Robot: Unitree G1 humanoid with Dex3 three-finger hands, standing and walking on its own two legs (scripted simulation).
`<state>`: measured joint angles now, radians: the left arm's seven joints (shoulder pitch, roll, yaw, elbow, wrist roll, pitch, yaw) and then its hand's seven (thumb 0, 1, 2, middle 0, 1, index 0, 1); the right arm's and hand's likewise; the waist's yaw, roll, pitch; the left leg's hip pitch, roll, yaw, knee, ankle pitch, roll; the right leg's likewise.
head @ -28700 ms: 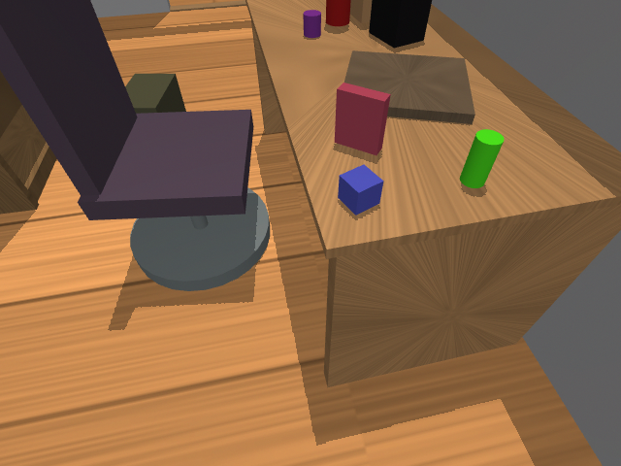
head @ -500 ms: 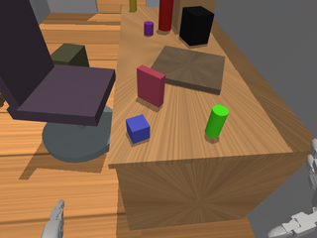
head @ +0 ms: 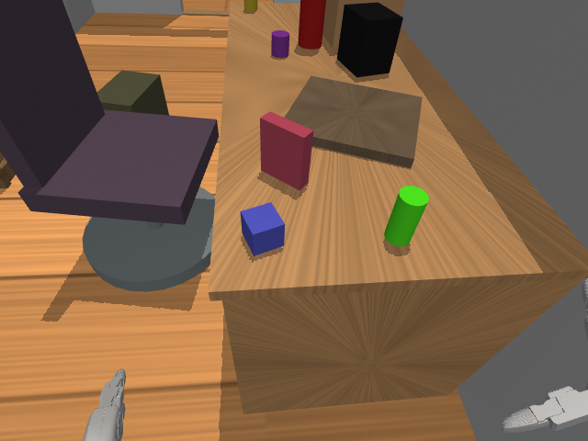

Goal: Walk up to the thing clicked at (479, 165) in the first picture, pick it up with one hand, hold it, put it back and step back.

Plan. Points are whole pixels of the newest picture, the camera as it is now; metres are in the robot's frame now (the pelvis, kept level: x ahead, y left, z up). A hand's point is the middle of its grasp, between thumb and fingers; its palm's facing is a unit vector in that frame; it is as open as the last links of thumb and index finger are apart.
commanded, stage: home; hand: right
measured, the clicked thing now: (405, 217) +0.48 -0.21 +0.01
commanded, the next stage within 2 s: none
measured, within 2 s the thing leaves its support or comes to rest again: neither
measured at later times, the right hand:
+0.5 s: hand (421, 417) +0.18 -0.18 -0.09, palm faces +0.05 +0.98 -0.21, open 17.5 cm
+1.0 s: hand (423, 407) +0.20 -0.20 -0.12, palm faces -0.04 +0.95 -0.30, open 17.4 cm
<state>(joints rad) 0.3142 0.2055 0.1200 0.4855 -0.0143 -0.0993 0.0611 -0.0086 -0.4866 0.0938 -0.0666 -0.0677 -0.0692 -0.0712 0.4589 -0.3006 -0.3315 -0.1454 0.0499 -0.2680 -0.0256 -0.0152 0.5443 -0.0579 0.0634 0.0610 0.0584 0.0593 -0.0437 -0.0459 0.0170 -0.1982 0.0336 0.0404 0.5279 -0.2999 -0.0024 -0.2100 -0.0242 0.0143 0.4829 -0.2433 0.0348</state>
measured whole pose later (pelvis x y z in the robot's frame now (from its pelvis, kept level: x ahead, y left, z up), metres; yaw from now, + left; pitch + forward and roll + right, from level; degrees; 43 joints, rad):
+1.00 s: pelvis +0.03 -0.01 +0.00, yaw +2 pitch +1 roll +0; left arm 0.20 0.24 0.00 0.73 0.03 0.00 0.02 0.01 0.90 0.90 -0.20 -0.30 -0.21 -0.30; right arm 0.19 -0.23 0.01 0.66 -0.03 -0.07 -0.05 -0.01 0.53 -0.06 0.06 0.05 0.06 0.05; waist 0.01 -0.01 0.03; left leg -0.21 0.02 0.01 0.51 -0.32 -0.01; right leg -0.23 -0.03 -0.02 0.51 -0.30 0.02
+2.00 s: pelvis +0.00 -0.01 +0.01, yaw +2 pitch -2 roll +0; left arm 0.15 0.36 -0.01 1.13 0.02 0.00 -0.01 0.01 0.91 0.90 -0.20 -0.30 -0.21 -0.30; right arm 0.16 -0.35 0.02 1.12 -0.02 -0.02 0.00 -0.01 0.51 -0.07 0.07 0.06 0.06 0.06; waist 0.01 -0.01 0.04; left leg -0.11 0.03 0.01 0.35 -0.20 -0.02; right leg -0.12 -0.03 -0.03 0.33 -0.17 0.02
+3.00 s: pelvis +0.01 -0.02 +0.01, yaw +2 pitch -2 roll +0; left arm 0.12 0.35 -0.01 1.13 0.01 -0.01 0.00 0.01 0.91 0.90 -0.20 -0.30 -0.21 -0.30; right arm 0.13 -0.35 0.01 1.13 -0.02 -0.01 -0.01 -0.01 0.48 -0.10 0.10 0.10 0.09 0.09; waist 0.00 0.00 0.04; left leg -0.08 0.03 0.01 0.31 -0.20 -0.02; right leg -0.10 -0.03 -0.03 0.31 -0.18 0.02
